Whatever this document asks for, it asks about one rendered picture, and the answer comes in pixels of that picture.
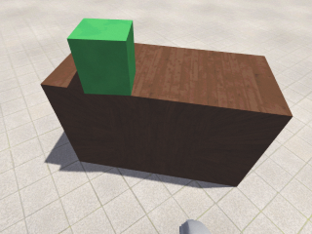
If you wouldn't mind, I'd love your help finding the pedestal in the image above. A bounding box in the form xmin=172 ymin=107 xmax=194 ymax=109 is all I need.
xmin=40 ymin=43 xmax=293 ymax=187

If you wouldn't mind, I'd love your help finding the carton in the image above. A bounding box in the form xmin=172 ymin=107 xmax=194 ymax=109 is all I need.
xmin=67 ymin=18 xmax=136 ymax=96

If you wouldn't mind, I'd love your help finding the robot right thigh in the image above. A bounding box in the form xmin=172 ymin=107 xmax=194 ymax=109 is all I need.
xmin=179 ymin=220 xmax=212 ymax=234

